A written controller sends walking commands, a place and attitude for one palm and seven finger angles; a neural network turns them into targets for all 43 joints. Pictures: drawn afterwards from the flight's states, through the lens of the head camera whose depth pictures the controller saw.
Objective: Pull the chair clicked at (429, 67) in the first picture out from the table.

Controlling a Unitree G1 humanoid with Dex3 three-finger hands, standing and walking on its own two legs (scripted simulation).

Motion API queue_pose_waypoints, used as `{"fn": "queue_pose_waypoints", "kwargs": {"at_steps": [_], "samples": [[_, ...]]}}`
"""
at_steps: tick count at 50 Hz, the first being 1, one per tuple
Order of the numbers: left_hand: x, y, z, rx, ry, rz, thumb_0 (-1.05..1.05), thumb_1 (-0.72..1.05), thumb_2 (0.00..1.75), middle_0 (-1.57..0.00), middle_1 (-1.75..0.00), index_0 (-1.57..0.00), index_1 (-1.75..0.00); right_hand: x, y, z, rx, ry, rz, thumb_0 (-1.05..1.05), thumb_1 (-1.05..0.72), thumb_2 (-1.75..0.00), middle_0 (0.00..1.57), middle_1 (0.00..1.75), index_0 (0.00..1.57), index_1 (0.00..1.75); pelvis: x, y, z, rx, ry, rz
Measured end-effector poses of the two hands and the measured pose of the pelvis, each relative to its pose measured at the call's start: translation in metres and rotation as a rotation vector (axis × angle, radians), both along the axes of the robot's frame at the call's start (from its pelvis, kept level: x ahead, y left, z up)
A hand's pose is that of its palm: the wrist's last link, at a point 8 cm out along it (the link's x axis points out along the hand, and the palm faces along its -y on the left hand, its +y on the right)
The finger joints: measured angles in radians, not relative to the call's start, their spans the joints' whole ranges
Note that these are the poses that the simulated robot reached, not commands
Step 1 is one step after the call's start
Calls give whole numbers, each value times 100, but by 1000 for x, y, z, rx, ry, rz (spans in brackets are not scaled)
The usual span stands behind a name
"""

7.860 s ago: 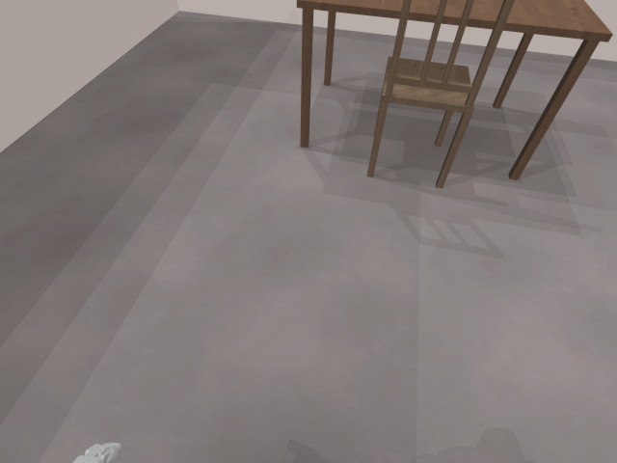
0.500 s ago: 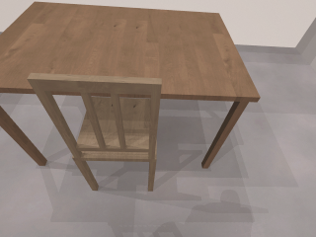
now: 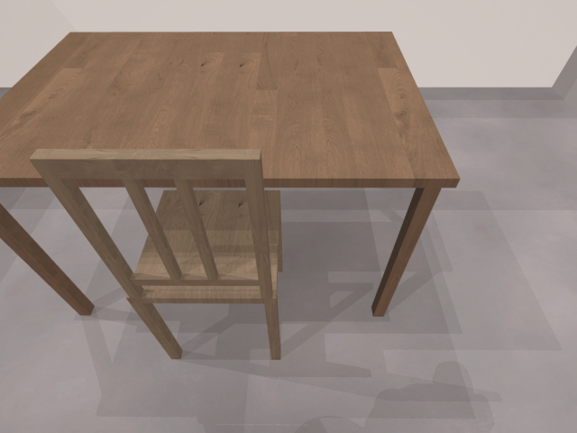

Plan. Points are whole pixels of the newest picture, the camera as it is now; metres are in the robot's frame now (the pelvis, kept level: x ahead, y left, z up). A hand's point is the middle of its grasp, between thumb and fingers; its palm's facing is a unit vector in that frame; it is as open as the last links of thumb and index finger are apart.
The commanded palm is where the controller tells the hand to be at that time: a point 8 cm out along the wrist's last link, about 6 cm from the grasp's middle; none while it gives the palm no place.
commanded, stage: come to a stop and stand still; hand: left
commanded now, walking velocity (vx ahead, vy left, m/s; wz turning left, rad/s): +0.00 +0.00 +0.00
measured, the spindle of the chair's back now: (156, 234) +0.49 +0.29 -0.08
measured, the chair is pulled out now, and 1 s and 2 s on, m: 0.00 0.00 0.00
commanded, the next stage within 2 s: look again from close up in 0.72 s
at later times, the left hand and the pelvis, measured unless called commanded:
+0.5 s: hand out of the picture +0.00 +0.18 -0.18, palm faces +0.05 -0.98 -0.19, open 7.4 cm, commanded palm none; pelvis +0.02 +0.01 +0.00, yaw +0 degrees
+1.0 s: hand out of the picture +0.02 +0.22 -0.19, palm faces +0.00 -0.98 -0.19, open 7.4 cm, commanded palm none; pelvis +0.00 +0.05 -0.01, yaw -1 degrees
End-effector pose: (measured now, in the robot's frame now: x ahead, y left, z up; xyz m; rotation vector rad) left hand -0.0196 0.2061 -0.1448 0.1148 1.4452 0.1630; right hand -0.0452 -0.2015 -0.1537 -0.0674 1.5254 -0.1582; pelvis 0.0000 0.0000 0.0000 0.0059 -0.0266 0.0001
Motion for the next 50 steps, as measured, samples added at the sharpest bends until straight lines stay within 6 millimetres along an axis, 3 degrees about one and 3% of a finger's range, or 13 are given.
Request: {"fn": "queue_pose_waypoints", "kwargs": {"at_steps": [9, 20, 37, 50], "samples": [[-5, -10, -4, -26, 28, 24, 1, 91, 90, -20, -30, -20, -30, 34, -6, 2, -28, -58, 22, 1, -91, -90, 20, 30, 20, 30, 10, 0, -1, 2, 0, 0], [7, 7, -3, -6, 15, 16, 1, 91, 90, -20, -30, -20, -30, 64, -10, 5, -60, -111, 40, 1, -92, -90, 20, 30, 20, 30, 19, 8, 0, 5, -1, -6], [33, 39, 0, 31, -37, -15, 1, 91, 90, -19, -30, -20, -30, 63, 4, 7, -56, -111, 39, 1, -91, -90, 20, 30, 20, 30, 22, 22, 1, 7, -4, -9], [30, 62, -11, 17, -92, -62, 1, 91, 90, -20, -30, -20, -30, 66, 15, 10, -107, -216, 42, 1, -91, -90, 20, 30, 20, 30, 4, 49, -9, -19, -3, -17]]}}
